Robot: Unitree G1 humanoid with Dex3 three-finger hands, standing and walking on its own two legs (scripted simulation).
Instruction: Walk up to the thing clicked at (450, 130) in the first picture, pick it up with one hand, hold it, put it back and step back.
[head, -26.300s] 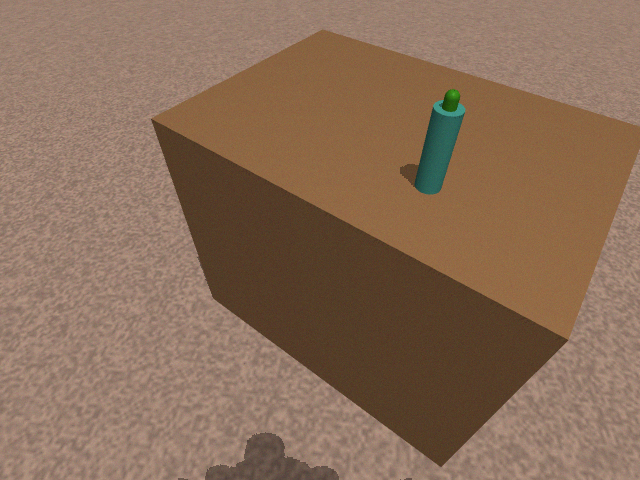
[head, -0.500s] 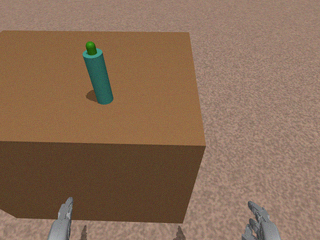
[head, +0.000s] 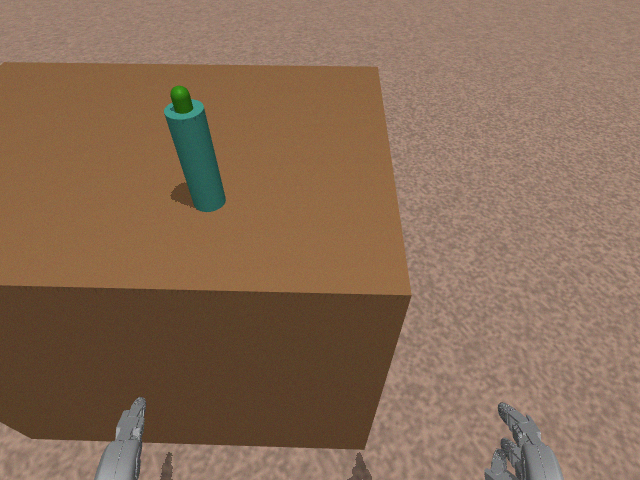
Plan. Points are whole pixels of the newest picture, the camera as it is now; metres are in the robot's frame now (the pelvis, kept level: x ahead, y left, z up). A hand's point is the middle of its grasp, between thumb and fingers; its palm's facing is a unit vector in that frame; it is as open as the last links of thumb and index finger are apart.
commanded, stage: home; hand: left
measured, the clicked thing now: (195, 151) +0.55 +0.19 +0.13
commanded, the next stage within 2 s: stand in 0.28 s
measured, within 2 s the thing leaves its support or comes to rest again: neither
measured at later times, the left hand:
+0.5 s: hand out of the picture +0.09 +0.25 -0.11, palm faces -0.03 -0.93 -0.37, open 17.1 cm
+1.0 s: hand out of the picture +0.05 +0.26 -0.10, palm faces -0.02 -0.94 -0.35, open 7.7 cm
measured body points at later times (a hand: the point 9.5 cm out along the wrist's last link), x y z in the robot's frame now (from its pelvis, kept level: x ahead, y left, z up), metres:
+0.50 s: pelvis +0.00 +0.01 +0.03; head +0.01 +0.01 +0.47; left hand +0.09 +0.30 -0.09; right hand +0.10 -0.29 -0.09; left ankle +0.02 +0.14 -0.68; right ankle +0.00 -0.13 -0.68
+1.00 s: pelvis -0.01 +0.01 +0.06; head -0.01 +0.00 +0.51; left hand +0.05 +0.31 -0.07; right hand +0.05 -0.28 -0.08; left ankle +0.02 +0.14 -0.68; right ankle +0.00 -0.13 -0.68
